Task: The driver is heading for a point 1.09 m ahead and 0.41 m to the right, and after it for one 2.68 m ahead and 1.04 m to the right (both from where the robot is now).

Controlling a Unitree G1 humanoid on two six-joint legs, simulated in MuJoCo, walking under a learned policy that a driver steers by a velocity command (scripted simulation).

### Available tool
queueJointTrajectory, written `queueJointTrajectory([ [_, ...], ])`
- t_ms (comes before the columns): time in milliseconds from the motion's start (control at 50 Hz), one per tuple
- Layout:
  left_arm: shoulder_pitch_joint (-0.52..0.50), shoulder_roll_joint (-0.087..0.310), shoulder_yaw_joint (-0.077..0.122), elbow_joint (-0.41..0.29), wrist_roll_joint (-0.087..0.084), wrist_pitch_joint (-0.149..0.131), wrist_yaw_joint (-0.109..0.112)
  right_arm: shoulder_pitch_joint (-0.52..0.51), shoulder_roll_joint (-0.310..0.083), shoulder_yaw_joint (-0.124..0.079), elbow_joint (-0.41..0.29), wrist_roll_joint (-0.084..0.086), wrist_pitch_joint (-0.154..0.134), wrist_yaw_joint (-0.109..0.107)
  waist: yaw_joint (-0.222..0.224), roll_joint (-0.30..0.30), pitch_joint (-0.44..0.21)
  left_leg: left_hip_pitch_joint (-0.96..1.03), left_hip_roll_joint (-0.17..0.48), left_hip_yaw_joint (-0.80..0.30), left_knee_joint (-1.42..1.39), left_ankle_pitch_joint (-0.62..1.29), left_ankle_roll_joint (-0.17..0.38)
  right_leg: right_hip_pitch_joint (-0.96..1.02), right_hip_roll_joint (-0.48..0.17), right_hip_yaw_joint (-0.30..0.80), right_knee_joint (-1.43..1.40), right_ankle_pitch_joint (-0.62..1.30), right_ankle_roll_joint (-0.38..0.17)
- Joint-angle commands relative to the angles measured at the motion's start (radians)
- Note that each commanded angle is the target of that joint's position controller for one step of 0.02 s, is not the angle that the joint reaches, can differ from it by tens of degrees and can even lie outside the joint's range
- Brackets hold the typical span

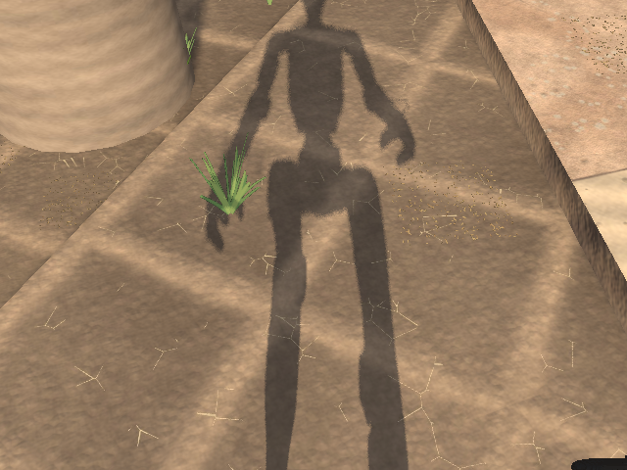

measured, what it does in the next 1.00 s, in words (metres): walks ahead, turning right: left foot, then right foot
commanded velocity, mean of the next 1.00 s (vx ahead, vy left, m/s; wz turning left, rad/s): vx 1.00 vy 0.00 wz -0.71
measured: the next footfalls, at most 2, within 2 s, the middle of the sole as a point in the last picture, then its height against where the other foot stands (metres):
left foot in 0.20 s outside the picture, level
right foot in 0.64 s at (410, 369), level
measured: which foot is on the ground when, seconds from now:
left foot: up 0.00-0.18, down 0.20-0.64, up 0.66-1.00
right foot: down 0.00-0.18, up 0.20-0.62, down 0.64-1.00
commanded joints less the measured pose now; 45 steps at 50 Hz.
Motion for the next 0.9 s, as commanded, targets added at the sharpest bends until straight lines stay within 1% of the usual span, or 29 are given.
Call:
queueJointTrajectory([
  [20, -0.081, 0.047, -0.012, -0.050, -0.016, -0.030, -0.012, -0.063, 0.005, 0.032, -0.106, -0.008, -0.015, 0.020, -0.110, -0.095, 0.141, -0.079, 0.071, -0.008, -0.232, 0.133, -0.022, -0.087, -0.227, 0.240, -0.326, 0.083, -0.164],
  [40, -0.078, 0.050, -0.012, -0.048, -0.025, -0.028, -0.015, -0.111, 0.010, 0.043, -0.114, -0.005, -0.022, 0.030, -0.099, -0.077, 0.148, 0.048, 0.067, 0.069, -0.361, 0.198, -0.025, -0.156, -0.188, 0.190, -0.361, 0.158, -0.152],
  [80, -0.028, 0.108, -0.003, -0.034, -0.033, -0.029, -0.021, -0.169, 0.030, 0.055, -0.116, 0.006, -0.033, 0.037, -0.071, -0.075, 0.149, 0.252, 0.033, 0.127, -0.445, 0.239, -0.025, -0.207, -0.205, 0.178, -0.404, 0.346, -0.159],
  [120, 0.010, 0.170, 0.008, -0.015, -0.027, -0.022, -0.021, -0.170, -0.002, 0.047, -0.108, 0.007, -0.039, 0.018, -0.073, -0.083, 0.121, 0.285, 0.006, 0.135, -0.524, 0.159, -0.021, -0.050, -0.223, 0.166, -0.306, 0.619, -0.159],
  [140, 0.033, 0.193, 0.010, -0.001, -0.026, -0.017, -0.017, -0.125, -0.027, 0.036, -0.094, 0.003, -0.043, 0.002, -0.097, -0.103, 0.064, 0.356, -0.029, 0.138, -0.559, 0.084, -0.016, 0.026, -0.226, 0.157, -0.180, 0.838, -0.151],
  [160, 0.042, 0.211, 0.012, 0.011, -0.024, -0.007, -0.012, 0.022, -0.058, 0.020, -0.050, -0.003, -0.048, -0.016, -0.170, -0.119, -0.034, 0.539, -0.067, 0.140, -0.600, 0.037, -0.009, 0.032, -0.212, 0.144, 0.035, 0.946, -0.139],
  [180, 0.035, 0.204, 0.010, 0.010, -0.030, -0.002, -0.009, 0.207, -0.100, -0.002, 0.007, -0.014, -0.052, -0.036, -0.259, -0.123, -0.133, 0.796, -0.032, 0.109, -0.610, 0.035, -0.006, -0.097, -0.168, 0.134, 0.300, 0.819, -0.126],
  [200, 0.043, 0.098, -0.014, -0.019, -0.022, -0.001, -0.013, 0.369, -0.194, -0.030, 0.032, -0.038, -0.055, -0.061, -0.289, 0.008, -0.274, 1.030, 0.226, -0.163, -0.627, -0.295, -0.004, -0.313, -0.090, 0.124, 0.673, 0.318, -0.122],
  [220, 0.131, -0.034, -0.038, -0.064, -0.064, 0.001, -0.015, 0.383, -0.252, -0.042, 0.020, -0.048, -0.055, -0.070, -0.206, 0.203, -0.425, 1.163, 0.477, -0.639, -0.808, -0.566, 0.044, -0.560, -0.004, 0.195, 0.991, -0.185, -0.117],
  [240, 0.024, 0.049, -0.020, -0.076, -0.061, 0.010, -0.009, 0.329, -0.193, -0.039, 0.030, -0.021, -0.048, -0.068, -0.209, 0.118, -0.317, 1.023, 0.434, -0.677, -0.924, -0.601, 0.042, -0.645, -0.035, 0.216, 1.048, -0.067, -0.129],
  [260, -0.057, 0.059, -0.015, -0.086, -0.050, 0.016, -0.014, 0.244, -0.110, -0.019, 0.037, -0.009, -0.054, -0.066, -0.171, 0.050, -0.133, 0.872, 0.382, -0.478, -0.908, -0.444, 0.032, -0.675, -0.080, 0.211, 0.995, 0.029, -0.127],
  [280, -0.073, 0.037, -0.019, -0.078, -0.043, 0.022, -0.022, 0.200, -0.068, -0.012, 0.049, -0.006, -0.061, -0.060, -0.135, 0.023, -0.060, 0.762, 0.338, -0.348, -0.919, -0.260, 0.025, -0.646, -0.110, 0.206, 0.948, 0.065, -0.116],
  [340, -0.068, -0.015, -0.019, -0.065, -0.018, 0.074, -0.043, 0.200, 0.009, 0.005, 0.093, 0.021, -0.083, -0.058, -0.058, 0.051, 0.013, 0.615, 0.274, -0.099, -0.978, -0.033, -0.009, -0.588, -0.149, 0.198, 0.907, 0.069, -0.090],
  [400, -0.210, -0.039, -0.027, -0.127, -0.007, 0.097, -0.061, 0.227, 0.035, 0.010, 0.139, 0.036, -0.105, -0.054, -0.046, 0.036, 0.091, 0.593, 0.244, 0.095, -1.034, 0.185, -0.028, -0.673, -0.159, 0.160, 0.857, 0.184, -0.083],
  [440, -0.291, -0.039, -0.037, -0.164, -0.011, 0.097, -0.070, 0.215, 0.034, 0.011, 0.152, 0.029, -0.113, -0.058, -0.032, 0.036, 0.123, 0.568, 0.200, 0.218, -1.055, 0.293, -0.040, -0.658, -0.144, 0.122, 0.744, 0.299, -0.092],
  [500, -0.400, -0.016, -0.048, -0.200, -0.011, 0.092, -0.090, 0.240, -0.016, 0.003, 0.173, 0.028, -0.113, -0.072, -0.036, -0.026, 0.164, 0.596, 0.169, 0.343, -1.088, 0.482, -0.069, -0.556, -0.094, 0.013, 0.487, 0.392, -0.134],
  [540, -0.408, 0.013, -0.045, -0.201, -0.014, 0.090, -0.094, 0.257, -0.076, -0.006, 0.176, 0.028, -0.108, -0.084, -0.019, -0.022, 0.138, 0.666, 0.186, 0.379, -1.014, 0.871, -0.083, -0.428, -0.021, -0.061, 0.392, 0.392, -0.169],
  [580, -0.282, 0.057, -0.034, -0.170, -0.018, 0.090, -0.081, 0.275, -0.146, -0.023, 0.171, 0.018, -0.075, -0.103, 0.056, 0.033, 0.046, 0.760, 0.217, 0.374, -0.780, 1.250, -0.095, -0.284, 0.056, -0.096, 0.375, 0.274, -0.197],
  [600, -0.119, 0.096, -0.017, -0.130, -0.018, 0.090, -0.073, 0.236, -0.178, -0.034, 0.156, 0.010, -0.056, -0.111, 0.146, 0.052, -0.045, 0.741, 0.243, 0.355, -0.569, 1.321, -0.084, -0.114, 0.079, -0.070, 0.378, 0.213, -0.224],
  [620, 0.096, 0.143, 0.012, -0.061, -0.017, 0.088, -0.056, 0.195, -0.189, -0.039, 0.135, 0.003, -0.038, -0.108, 0.230, 0.032, -0.141, 0.640, 0.245, 0.321, -0.263, 1.222, -0.064, 0.125, 0.098, -0.012, 0.338, 0.134, -0.255],
  [640, 0.130, 0.183, 0.038, -0.033, -0.026, 0.091, -0.029, 0.194, -0.143, -0.032, 0.144, -0.003, -0.033, -0.089, 0.211, -0.081, -0.117, 0.433, 0.112, 0.313, 0.124, 0.503, -0.075, 0.270, 0.062, 0.098, 0.272, 0.050, -0.287],
  [660, 0.029, 0.262, 0.050, -0.047, -0.025, 0.104, -0.018, 0.230, 0.026, 0.014, 0.085, -0.021, -0.053, -0.075, 0.051, -0.314, -0.057, 0.033, -0.041, 0.239, 0.508, -0.315, -0.109, 0.379, -0.098, 0.440, 0.305, 0.256, -0.363],
  [680, 0.003, 0.326, 0.067, -0.097, -0.015, 0.112, -0.015, 0.220, -0.009, 0.024, -0.030, 0.009, -0.082, -0.071, 0.039, -0.313, -0.256, -0.192, -0.057, 0.022, 0.561, -0.286, -0.113, 0.552, -0.241, 0.893, -0.003, -0.062, -0.519],
  [700, -0.013, 0.267, 0.063, -0.110, -0.014, 0.109, -0.006, 0.138, -0.071, 0.021, -0.028, 0.003, -0.106, -0.072, 0.047, -0.117, -0.141, -0.241, 0.006, -0.020, 0.452, -0.197, -0.105, 0.446, -0.273, 0.970, -0.170, -0.223, -0.464],
  [720, -0.047, 0.209, 0.050, -0.097, -0.016, 0.102, 0.000, 0.117, -0.088, 0.019, -0.018, 0.005, -0.111, -0.070, -0.007, -0.001, -0.016, -0.186, 0.047, -0.019, 0.332, -0.126, -0.106, 0.269, -0.248, 0.898, -0.192, -0.190, -0.414],
  [780, -0.107, 0.145, 0.024, -0.094, -0.029, 0.055, 0.006, 0.117, -0.048, 0.034, -0.009, -0.032, -0.051, -0.071, -0.109, 0.076, 0.087, 0.021, 0.120, -0.015, 0.129, -0.141, -0.157, -0.108, -0.126, 0.665, -0.201, 0.050, -0.371],
  [820, -0.105, 0.144, 0.022, -0.097, -0.033, 0.031, 0.000, 0.042, -0.021, 0.043, -0.046, -0.029, -0.026, -0.062, -0.102, 0.049, 0.115, 0.078, 0.134, 0.026, -0.053, -0.100, -0.182, -0.227, -0.059, 0.560, -0.227, 0.137, -0.360],
  [860, -0.089, 0.145, 0.026, -0.094, -0.034, 0.022, -0.003, -0.088, 0.011, 0.058, -0.100, -0.011, -0.025, -0.049, -0.066, 0.013, 0.139, 0.128, 0.114, 0.061, -0.259, 0.082, -0.187, -0.273, 0.000, 0.494, -0.224, 0.249, -0.321],
  [900, -0.054, 0.160, 0.036, -0.087, -0.040, 0.022, -0.011, -0.150, 0.031, 0.067, -0.122, 0.009, -0.028, -0.043, -0.018, -0.038, 0.104, 0.193, 0.067, 0.085, -0.441, 0.257, -0.169, -0.221, 0.024, 0.473, -0.196, 0.392, -0.272],
])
